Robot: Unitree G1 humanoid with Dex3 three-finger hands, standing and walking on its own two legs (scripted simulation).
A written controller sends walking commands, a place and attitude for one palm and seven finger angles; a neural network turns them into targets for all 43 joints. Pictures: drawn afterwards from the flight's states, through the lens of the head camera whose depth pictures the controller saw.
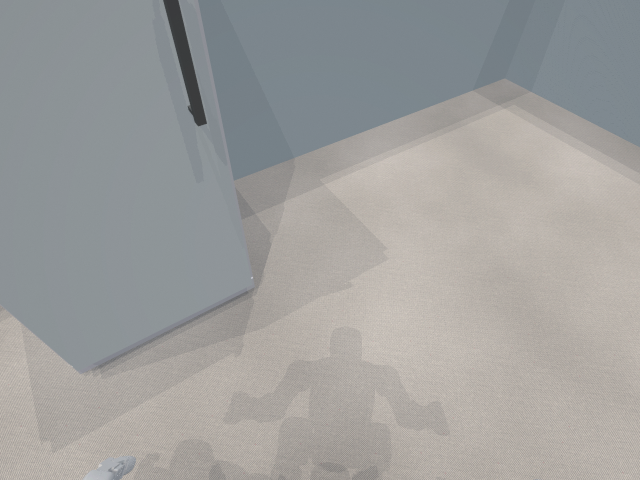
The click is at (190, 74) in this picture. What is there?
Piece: fridge door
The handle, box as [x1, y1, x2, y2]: [163, 0, 206, 125]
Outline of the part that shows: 163,0 190,102 188,109 193,115 197,125 206,123 178,1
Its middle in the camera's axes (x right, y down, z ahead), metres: -0.26 -0.36 +0.69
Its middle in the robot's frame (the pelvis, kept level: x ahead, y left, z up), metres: +0.77 +0.31 +0.18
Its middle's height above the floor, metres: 0.95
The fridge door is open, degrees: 0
